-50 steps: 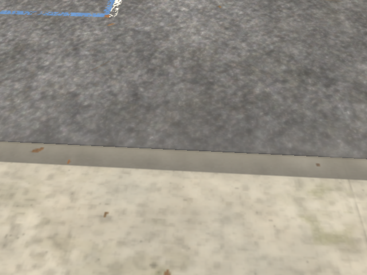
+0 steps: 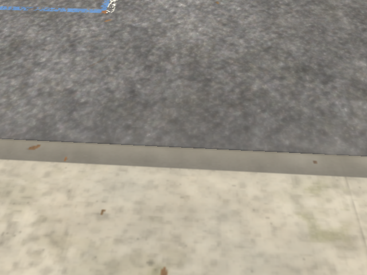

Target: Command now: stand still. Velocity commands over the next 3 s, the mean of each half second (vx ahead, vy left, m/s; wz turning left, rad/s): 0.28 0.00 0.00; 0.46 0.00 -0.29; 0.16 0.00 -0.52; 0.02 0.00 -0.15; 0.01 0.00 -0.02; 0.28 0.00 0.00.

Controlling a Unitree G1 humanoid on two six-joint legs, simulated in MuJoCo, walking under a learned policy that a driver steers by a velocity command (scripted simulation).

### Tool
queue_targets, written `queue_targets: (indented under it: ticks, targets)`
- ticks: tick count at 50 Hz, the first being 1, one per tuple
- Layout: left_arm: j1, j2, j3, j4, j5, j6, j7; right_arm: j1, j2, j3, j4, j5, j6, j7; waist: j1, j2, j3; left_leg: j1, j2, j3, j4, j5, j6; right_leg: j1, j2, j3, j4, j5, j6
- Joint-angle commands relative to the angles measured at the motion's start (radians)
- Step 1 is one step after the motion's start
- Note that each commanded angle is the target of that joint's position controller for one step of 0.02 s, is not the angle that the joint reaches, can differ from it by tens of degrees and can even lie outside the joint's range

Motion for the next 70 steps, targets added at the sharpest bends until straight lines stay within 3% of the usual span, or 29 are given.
queue_targets:
  ticks: [1, 6, 12, 15, 16, 17, 19, 20, 23, 26, 28, 31, 32, 33, 34, 35, 36, 39, 46, 51, 55, 58, 59, 60, 61, 62, 64, 67, 70]
  targets:
    - [0.068, 0.087, 0.014, -0.012, 0.0, -0.005, 0.002, 0.027, -0.094, -0.013, -0.021, 0.0, -0.007, -0.003, 0.0, -0.003, 0.009, 0.047, 0.034, -0.036, -0.088, 0.074, 0.028, -0.083, -0.012, 0.007, -0.099, 0.081, -0.019]
    - [0.087, 0.1, 0.021, -0.023, -0.017, -0.016, 0.008, 0.057, -0.117, -0.024, -0.015, 0.017, -0.022, -0.004, 0.001, 0.012, 0.099, -0.073, 0.041, -0.075, -0.098, -0.516, 0.085, -0.194, -0.009, 0.028, -0.069, -0.417, -0.091]
    - [0.103, 0.076, 0.022, -0.049, -0.029, -0.078, -0.02, 0.106, -0.113, -0.029, -0.023, 0.032, -0.084, 0.021, -0.002, 0.027, 0.081, -0.047, 0.103, -0.185, -0.102, -0.449, 0.141, -0.198, -0.028, 0.071, -0.024, -0.311, -0.128]
    - [0.186, 0.091, 0.027, -0.038, -0.037, -0.1, -0.027, 0.052, -0.101, -0.023, -0.056, 0.037, -0.108, 0.03, 0.043, -0.018, 0.088, -0.162, 0.065, -0.135, -0.013, -0.35, 0.136, -0.068, -0.053, 0.14, -0.073, -0.292, -0.174]
    - [0.278, 0.125, 0.037, -0.012, -0.043, -0.104, -0.028, -0.01, -0.076, -0.015, -0.087, 0.036, -0.124, 0.035, 0.08, -0.102, 0.088, -0.303, 0.012, -0.044, 0.117, -0.266, 0.109, 0.074, -0.105, 0.244, -0.135, -0.276, -0.213]
    - [0.369, 0.196, 0.057, 0.018, -0.047, -0.107, -0.032, -0.073, -0.049, -0.005, -0.128, 0.034, -0.144, 0.044, 0.104, -0.235, 0.086, -0.488, -0.026, 0.054, 0.307, -0.13, 0.081, 0.248, -0.249, 0.459, -0.217, -0.159, -0.276]
    - [0.453, 0.172, 0.053, 0.029, -0.013, -0.111, -0.036, -0.215, -0.097, -0.011, -0.19, 0.029, -0.166, 0.059, 0.154, -0.178, 0.109, -0.851, 0.033, -0.004, 0.632, -0.383, 0.078, 0.466, -0.407, 0.641, -0.2, 0.211, -0.341]
    - [0.444, 0.165, 0.049, 0.023, 0.0, -0.104, -0.035, -0.225, -0.095, -0.01, -0.204, 0.037, -0.166, 0.065, 0.138, -0.128, 0.081, -0.948, 0.068, -0.025, 0.744, -0.382, 0.078, 0.542, -0.408, 0.592, -0.174, 0.3, -0.325]
    - [0.28, 0.119, 0.024, -0.028, -0.014, -0.074, -0.022, -0.215, -0.07, 0.005, -0.245, 0.041, -0.147, 0.076, 0.056, -0.078, 0.102, -0.881, 0.156, -0.031, 0.645, -0.242, 0.056, 0.377, -0.341, 0.36, -0.293, 0.274, -0.211]
    - [0.145, 0.191, 0.039, -0.09, -0.019, -0.073, -0.01, -0.181, -0.051, 0.02, -0.249, 0.015, -0.131, 0.095, 0.009, -0.117, 0.053, -0.177, 0.057, 0.089, 0.259, 0.18, 0.006, -0.119, -0.154, 0.089, -0.417, 0.147, -0.142]
    - [0.173, 0.241, 0.054, -0.078, -0.026, -0.08, -0.014, -0.123, -0.125, -0.009, -0.239, 0.025, -0.11, 0.083, -0.034, -0.145, 0.037, -0.043, 0.015, 0.099, 0.218, 0.201, 0.006, -0.087, -0.176, 0.073, -0.38, 0.255, -0.139]
    - [0.184, 0.198, 0.042, -0.073, -0.012, -0.067, -0.024, 0.119, -0.215, -0.064, -0.185, 0.037, -0.098, 0.059, -0.181, -0.116, -0.094, 0.229, -0.016, 0.098, 0.123, 0.114, 0.063, -0.033, -0.147, 0.037, 0.059, 0.648, -0.068]
    - [0.194, 0.133, 0.02, -0.104, 0.016, -0.064, -0.027, 0.264, -0.3, -0.087, -0.161, 0.025, -0.091, 0.047, -0.217, 0.027, -0.21, 0.458, 0.192, -0.152, 0.108, -0.019, 0.111, -0.218, -0.087, 0.01, 0.409, 0.391, -0.028]
    - [0.365, -0.057, -0.018, -0.109, -0.007, -0.084, -0.026, 0.298, -0.379, -0.083, -0.152, -0.014, -0.095, 0.059, -0.102, 0.383, -0.379, 0.587, 0.443, -0.689, -0.155, -0.147, 0.258, -0.399, 0.09, 0.093, 0.778, -0.279, -0.008]
    - [0.32, 0.045, 0.007, -0.108, -0.057, -0.101, -0.027, 0.255, -0.293, -0.065, -0.146, -0.004, -0.107, 0.07, -0.103, 0.31, -0.309, 0.484, 0.451, -0.848, -0.325, -0.296, 0.263, -0.491, 0.064, 0.172, 0.929, -0.239, -0.022]
    - [0.203, 0.105, 0.022, -0.148, -0.071, -0.103, -0.024, 0.151, -0.23, -0.05, -0.158, 0.01, -0.118, 0.075, -0.08, 0.21, -0.147, 0.342, 0.432, -0.666, -0.305, -0.317, 0.211, -0.561, -0.004, 0.127, 0.958, -0.152, -0.051]
    - [0.116, 0.127, 0.028, -0.169, -0.057, -0.097, -0.016, 0.05, -0.189, -0.037, -0.173, 0.008, -0.126, 0.077, -0.058, 0.092, -0.084, 0.184, 0.394, -0.486, -0.295, -0.212, 0.174, -0.52, -0.071, 0.103, 0.91, -0.038, -0.069]
    - [0.134, 0.114, 0.053, -0.158, -0.042, -0.049, -0.019, -0.021, -0.114, -0.024, -0.146, -0.022, -0.135, 0.073, 0.018, 0.128, -0.045, 0.011, 0.277, -0.172, -0.341, -0.039, 0.121, -0.371, -0.136, 0.11, 0.768, 0.07, -0.095]
    - [-0.051, 0.107, 0.07, -0.24, -0.028, -0.032, -0.038, 0.062, -0.163, -0.037, -0.101, -0.026, -0.134, 0.029, 0.011, 0.028, 0.031, 0.114, 0.295, 0.024, -0.411, 0.148, 0.161, -0.597, -0.119, 0.135, 0.544, 0.276, -0.067]
    - [-0.244, 0.073, 0.05, -0.327, -0.007, -0.043, -0.077, 0.083, -0.198, -0.038, -0.114, -0.018, -0.107, 0.0, -0.04, 0.016, 0.069, 0.127, 0.257, 0.208, -0.348, 0.459, 0.127, -0.502, -0.092, -0.033, 0.245, 0.407, -0.048]
    - [-0.256, 0.101, 0.058, -0.389, -0.009, -0.032, -0.107, 0.113, -0.246, -0.053, -0.123, 0.007, -0.063, -0.011, -0.034, 0.063, 0.014, 0.272, 0.287, 0.239, -0.173, 0.751, 0.111, -0.435, -0.034, -0.105, 0.151, 0.262, -0.078]
    - [-0.021, 0.208, 0.107, -0.357, -0.015, -0.038, -0.11, 0.056, -0.263, -0.065, -0.164, 0.022, -0.038, -0.018, 0.094, 0.071, -0.124, 0.269, 0.247, 0.253, 0.199, 0.867, 0.055, -0.143, 0.067, -0.134, 0.006, 0.254, -0.148]
    - [0.062, 0.285, 0.135, -0.345, -0.008, -0.038, -0.084, 0.08, -0.246, -0.059, -0.183, 0.008, -0.046, -0.011, 0.127, -0.027, -0.196, 0.086, 0.186, 0.252, 0.469, 0.561, -0.008, 0.099, -0.008, 0.004, -0.036, 0.561, -0.196]
    - [0.034, 0.383, 0.142, -0.363, 0.006, -0.028, -0.061, 0.18, -0.103, -0.02, -0.217, -0.058, -0.063, 0.009, -0.002, -0.271, -0.296, -0.289, 0.02, 0.196, 0.824, -0.46, -0.068, 0.419, -0.263, 0.359, 0.118, 1.135, -0.342]
    - [0.056, 0.358, 0.131, -0.406, 0.021, -0.033, -0.069, 0.201, -0.162, -0.022, -0.229, -0.02, -0.087, 0.028, 0.042, -0.19, -0.54, -0.371, -0.042, -0.05, 1.003, -0.515, -0.071, 0.503, -0.397, 0.675, -0.015, 0.9, -0.501]
    - [0.006, 0.301, 0.119, -0.426, 0.015, -0.033, -0.073, 0.071, -0.212, -0.04, -0.257, 0.02, -0.092, 0.032, 0.075, -0.071, -0.444, -0.43, 0.005, -0.092, 0.995, -0.399, -0.049, 0.414, -0.337, 0.568, -0.083, 0.721, -0.442]
    - [-0.124, 0.228, 0.097, -0.442, -0.019, -0.028, -0.062, -0.001, -0.203, -0.042, -0.27, 0.004, -0.072, 0.008, 0.015, 0.035, -0.219, -0.434, 0.075, -0.074, 0.839, -0.235, -0.048, 0.122, -0.243, 0.394, -0.148, 0.499, -0.335]
    - [-0.159, 0.23, 0.096, -0.458, 0.007, -0.023, -0.055, 0.033, -0.195, -0.051, -0.285, -0.011, -0.033, -0.005, -0.043, -0.03, -0.17, -0.288, 0.074, -0.063, 0.68, -0.175, -0.053, -0.107, -0.167, 0.312, -0.185, 0.48, -0.303]
    - [-0.134, 0.257, 0.105, -0.465, 0.003, -0.017, -0.038, 0.018, -0.171, -0.045, -0.295, -0.016, -0.023, -0.017, -0.032, -0.06, -0.203, -0.29, 0.053, -0.061, 0.545, -0.137, -0.081, -0.1, -0.152, 0.289, -0.167, 0.503, -0.296]
Next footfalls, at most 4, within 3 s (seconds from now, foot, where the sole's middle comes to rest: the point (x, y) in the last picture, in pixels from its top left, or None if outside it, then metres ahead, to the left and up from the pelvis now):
0.64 left None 0.36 0.17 -0.77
1.18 right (219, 252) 0.59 -0.10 -0.77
1.66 left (159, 230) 0.68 0.12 -0.77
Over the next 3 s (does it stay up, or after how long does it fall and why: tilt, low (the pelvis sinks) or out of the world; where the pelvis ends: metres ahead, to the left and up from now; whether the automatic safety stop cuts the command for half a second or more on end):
stays up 0.71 -0.05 0.00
